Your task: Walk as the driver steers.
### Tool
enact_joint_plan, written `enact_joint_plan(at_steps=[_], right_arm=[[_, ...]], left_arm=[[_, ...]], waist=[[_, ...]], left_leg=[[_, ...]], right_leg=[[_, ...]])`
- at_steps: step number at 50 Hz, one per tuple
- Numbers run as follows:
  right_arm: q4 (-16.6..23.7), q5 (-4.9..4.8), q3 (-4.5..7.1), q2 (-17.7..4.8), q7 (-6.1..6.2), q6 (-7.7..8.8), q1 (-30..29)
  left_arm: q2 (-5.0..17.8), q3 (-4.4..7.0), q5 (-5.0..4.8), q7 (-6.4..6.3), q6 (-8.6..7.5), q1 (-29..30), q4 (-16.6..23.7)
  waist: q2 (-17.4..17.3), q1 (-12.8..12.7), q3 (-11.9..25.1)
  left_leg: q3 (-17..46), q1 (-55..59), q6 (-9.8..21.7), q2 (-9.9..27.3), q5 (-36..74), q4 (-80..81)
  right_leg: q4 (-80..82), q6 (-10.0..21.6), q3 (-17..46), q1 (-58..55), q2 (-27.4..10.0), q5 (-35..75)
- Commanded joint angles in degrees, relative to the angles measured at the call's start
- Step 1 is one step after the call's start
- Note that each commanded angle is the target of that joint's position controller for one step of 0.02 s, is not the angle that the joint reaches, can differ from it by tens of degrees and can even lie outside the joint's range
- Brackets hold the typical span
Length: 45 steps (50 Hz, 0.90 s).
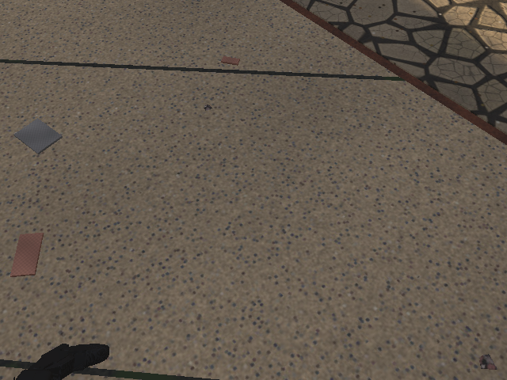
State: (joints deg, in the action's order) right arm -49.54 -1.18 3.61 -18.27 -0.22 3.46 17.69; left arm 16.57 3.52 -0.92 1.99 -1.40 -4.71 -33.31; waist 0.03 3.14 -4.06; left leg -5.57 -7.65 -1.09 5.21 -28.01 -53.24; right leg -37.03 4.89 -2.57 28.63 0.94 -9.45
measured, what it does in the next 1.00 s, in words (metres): walks ahead, turning left: left foot, then right foot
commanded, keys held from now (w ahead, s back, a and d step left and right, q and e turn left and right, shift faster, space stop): w+q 0.60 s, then no key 0.40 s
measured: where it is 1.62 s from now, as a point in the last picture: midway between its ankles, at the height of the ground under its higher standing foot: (212, 322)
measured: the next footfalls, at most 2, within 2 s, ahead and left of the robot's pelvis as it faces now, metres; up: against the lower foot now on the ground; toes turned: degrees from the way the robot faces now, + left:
left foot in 0.50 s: +0.43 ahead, +0.16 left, +0.00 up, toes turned +15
right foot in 0.92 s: +0.71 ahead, +0.04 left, +0.00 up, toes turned +24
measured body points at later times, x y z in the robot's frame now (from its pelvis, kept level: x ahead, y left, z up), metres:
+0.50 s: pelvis +0.28 +0.04 +0.00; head +0.32 +0.05 +0.45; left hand +0.26 +0.33 -0.13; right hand +0.52 -0.16 -0.10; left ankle +0.39 +0.15 -0.72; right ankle +0.10 -0.08 -0.71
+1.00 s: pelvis +0.53 +0.09 +0.01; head +0.56 +0.09 +0.46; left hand +0.59 +0.38 -0.08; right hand +0.73 -0.13 -0.11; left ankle +0.40 +0.15 -0.70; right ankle +0.68 +0.03 -0.72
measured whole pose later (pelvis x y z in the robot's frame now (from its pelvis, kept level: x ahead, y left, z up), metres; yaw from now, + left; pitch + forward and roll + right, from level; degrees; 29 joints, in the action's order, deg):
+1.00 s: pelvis +0.53 +0.09 +0.01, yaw +23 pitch +2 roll +0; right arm -44.7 0.3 2.6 -16.3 0.7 1.2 13.1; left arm 14.4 2.1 2.0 0.8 -5.2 -7.0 -42.7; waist -1.1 1.7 -1.4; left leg 6.2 -12.6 0.7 -4.5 -30.3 -42.6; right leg -29.0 1.5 0.1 26.3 0.9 -4.9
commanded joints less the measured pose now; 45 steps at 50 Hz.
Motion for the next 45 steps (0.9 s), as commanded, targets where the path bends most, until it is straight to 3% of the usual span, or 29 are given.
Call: enact_joint_plan(at_steps=[1, 2, 3, 6, 10, 14, 17, 19, 21, 23, 24, 25, 26, 27, 28, 29, 30, 31, 32, 34, 36, 38, 41, 43, 45], right_arm=[[6.99, -2.54, 0.73, -7.95, -1.10, 2.99, -4.89], [6.61, -1.65, 0.54, -6.81, -0.73, 2.92, -5.62], [5.91, -0.69, 0.85, -6.90, -0.52, 2.34, -4.91], [3.53, -0.68, 0.75, -4.51, -0.35, -0.15, -0.34], [4.63, -0.39, 0.80, -3.01, -0.02, -0.75, -4.84], [6.14, -0.03, 0.10, -1.12, -1.26, -0.05, -10.15], [8.53, 0.05, -0.57, -0.03, -2.28, 0.05, -14.90], [10.36, 0.09, -0.69, -0.08, -3.12, 0.11, -17.06], [11.81, 0.04, -0.36, -0.85, -3.88, 0.05, -16.91], [11.85, -0.01, 0.87, -3.19, -3.97, -0.43, -12.03], [10.69, -0.15, 2.19, -5.64, -3.62, -0.60, -5.37], [8.81, -0.20, 4.00, -9.03, -2.72, -0.84, 3.82], [8.20, -0.23, 5.53, -15.25, -1.50, -1.17, 7.98], [9.76, -0.17, 4.83, -14.56, -1.81, -0.38, 7.38], [9.75, 0.28, 3.72, -10.35, -1.83, -0.01, 6.81], [9.96, 0.07, 3.22, -8.38, -1.72, 0.31, 3.74], [10.65, -0.12, 2.70, -6.80, -1.65, 0.36, -0.26], [11.80, 0.50, 1.94, -4.74, -1.37, 0.36, -3.84], [12.78, 1.22, 1.60, -4.17, -1.09, 0.26, -5.46], [12.43, 1.37, 1.78, -5.20, -0.56, 0.41, -6.08], [11.55, 1.31, 2.03, -6.49, 0.14, 0.26, -5.68], [10.74, 0.77, 1.96, -6.39, 0.73, -0.50, -4.83], [9.08, 0.67, 1.61, -5.99, 1.23, -1.47, -2.14], [8.42, 0.98, 1.33, -5.51, 1.25, -1.70, -2.36], [7.92, 1.01, 1.04, -4.85, 1.22, -1.78, -3.78]], left_arm=[[9.79, 2.91, 0.78, -0.41, -1.42, -16.85, -0.83], [8.33, 2.42, 0.78, -0.37, -1.91, -13.33, -1.56], [6.23, 1.79, 1.07, -0.38, -2.44, -10.59, -1.70], [5.22, 1.62, 1.60, -0.56, -4.22, -8.06, -2.97], [5.40, 1.84, 2.29, -1.49, -5.06, -9.32, -5.74], [6.37, 1.94, 1.90, -2.20, -4.92, -9.82, -7.34], [7.20, 2.35, 1.32, -2.52, -4.10, -13.00, -9.61], [7.81, 2.67, 0.82, -2.71, -3.05, -14.24, -10.69], [8.99, 3.00, 0.48, -3.16, -1.96, -13.55, -10.93], [10.71, 3.40, 0.26, -3.90, -1.03, -12.38, -10.58], [11.16, 3.40, 0.20, -4.17, -0.62, -11.61, -10.44], [10.77, 3.03, 0.06, -4.44, -0.78, -10.72, -10.05], [3.96, 0.96, 2.04, -3.78, -2.00, -15.94, -7.83], [2.68, -0.32, 1.50, -2.71, -4.42, -15.66, -6.70], [7.28, 0.88, -0.91, -1.73, -6.09, -8.46, -5.42], [7.30, 0.65, -1.49, -1.52, -6.97, -5.65, -4.18], [6.84, 0.71, -0.19, -1.92, -7.18, -5.20, -4.59], [7.69, 1.28, 0.87, -2.23, -6.61, -6.02, -5.25], [7.76, 1.49, 1.17, -2.23, -5.72, -7.51, -5.64], [5.73, 1.09, 1.61, -2.54, -4.29, -9.99, -6.34], [3.73, 0.30, 1.74, -2.93, -3.61, -8.38, -5.92], [2.65, -0.30, 1.72, -2.74, -3.59, -5.44, -5.77], [3.45, -0.23, 1.12, -1.69, -4.09, -1.23, -5.15], [4.71, 0.24, 1.49, -1.14, -4.42, -0.73, -5.02], [6.02, 0.96, 2.24, -0.88, -4.83, -2.88, -5.75]], waist=[[5.99, -9.87, 15.10], [2.29, -7.17, 10.53], [3.52, -5.24, 8.22], [3.90, -2.21, 6.30], [2.63, -3.12, 2.36], [2.30, -5.24, 0.43], [1.33, -7.46, -1.73], [1.48, -7.99, -2.16], [2.81, -6.66, -0.77], [5.54, -3.18, 3.99], [5.53, 0.72, 7.78], [3.13, 5.97, 12.47], [-10.64, 2.80, 18.56], [-11.37, 1.89, 27.01], [-5.90, 4.87, 22.11], [-3.03, 3.27, 14.71], [0.81, 0.33, 9.70], [0.23, -1.91, 6.77], [-1.04, -3.43, 6.15], [-1.39, -4.88, 6.21], [-2.82, -4.62, 6.32], [-4.53, -2.93, 8.01], [-5.45, -0.26, 9.17], [-5.74, -0.36, 8.76], [-5.54, -2.29, 8.51]], left_leg=[[8.94, -36.13, 2.57, -0.31, 0.53, -24.47], [8.93, -34.15, 2.57, 2.36, 5.26, -19.63], [9.44, -31.25, 2.21, 3.87, 8.46, -16.23], [10.38, -25.97, 0.68, 4.08, 14.08, -13.52], [12.89, -32.22, -0.78, 2.39, 25.00, -3.88], [9.09, -30.81, -0.17, 1.00, 35.60, 9.28], [7.06, -33.21, 1.28, 0.51, 34.88, 14.97], [5.38, -35.39, 2.56, -0.16, 30.64, 17.11], [2.63, -33.06, 4.39, -2.21, 24.86, 18.33], [-0.91, -24.45, 6.86, -6.36, 18.73, 17.25], [-1.33, -15.24, 8.60, -8.49, 18.28, 18.29], [2.09, 0.37, 11.15, -8.62, 21.92, 22.51], [27.00, 22.37, 19.53, 5.95, 21.84, 22.34], [54.61, 32.73, 28.01, 14.43, 14.29, 32.44], [47.85, 30.24, 24.09, 12.78, 12.97, 35.34], [39.70, 21.99, 21.55, 10.56, 15.39, 35.79], [33.61, 12.88, 19.60, 8.00, 21.07, 36.26], [28.44, 5.75, 18.64, 6.54, 31.72, 36.96], [25.39, 0.93, 18.38, 5.60, 40.38, 37.48], [19.28, -4.60, 17.98, 4.17, 54.83, 37.44], [13.89, -7.45, 16.26, 1.53, 60.36, 37.05], [10.48, -7.38, 13.63, -1.04, 57.46, 35.93], [12.40, -3.63, 12.16, 0.34, 49.04, 34.69], [15.06, -0.88, 11.75, 2.56, 46.15, 32.21], [17.20, 0.77, 10.51, 3.31, 44.39, 27.66]], right_leg=[[19.13, 12.69, 32.03, -40.22, -20.60, -3.66], [19.99, 10.47, 25.28, -32.14, -17.94, 0.58], [21.55, 9.43, 20.51, -26.66, -16.01, 4.59], [27.16, 9.08, 12.70, -19.35, -14.62, 8.69], [29.64, 7.14, 3.99, -20.82, -13.27, 12.91], [31.03, 4.80, -2.52, -22.90, -12.48, 13.66], [29.87, 4.48, -4.59, -28.81, -14.55, 16.58], [27.19, 4.22, -5.44, -33.96, -16.07, 21.42], [22.32, 3.18, -6.88, -36.90, -16.77, 34.68], [12.66, 1.69, -8.19, -37.80, -16.53, 54.34], [3.20, 0.54, -8.92, -35.33, -15.49, 57.37], [-10.72, -1.68, -9.74, -26.54, -13.04, 48.94], [-32.22, -5.44, -8.59, -2.96, -5.22, 5.44], [-44.53, -6.42, 4.63, 11.08, 4.00, -25.48], [-45.44, -4.94, 9.89, 17.09, -0.09, -21.61], [-40.74, -3.84, 8.99, 17.88, -2.71, -16.39], [-34.98, -4.02, 8.22, 15.28, -4.98, -13.20], [-31.46, -4.85, 7.57, 11.10, -6.50, -11.12], [-30.45, -5.77, 7.15, 7.20, -6.99, -10.41], [-25.43, -7.87, 5.19, 3.74, -6.62, -8.81], [-16.65, -9.00, 3.37, 1.91, -5.16, -3.09], [-7.24, -9.11, 2.55, -1.47, -3.63, 6.56], [1.83, -8.34, 3.51, -3.60, -2.22, 16.10], [4.81, -6.82, 4.77, -3.58, -2.27, 14.79], [8.47, -4.66, 4.96, -5.88, -2.08, 13.38]])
